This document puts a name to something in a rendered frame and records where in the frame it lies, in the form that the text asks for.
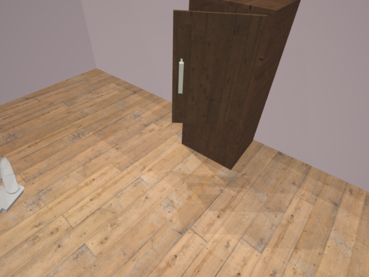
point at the handle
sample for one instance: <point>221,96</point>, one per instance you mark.
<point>181,66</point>

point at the cupboard door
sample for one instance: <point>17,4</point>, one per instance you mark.
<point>219,51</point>

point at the left robot hand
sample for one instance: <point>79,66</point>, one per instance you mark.
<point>10,192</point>

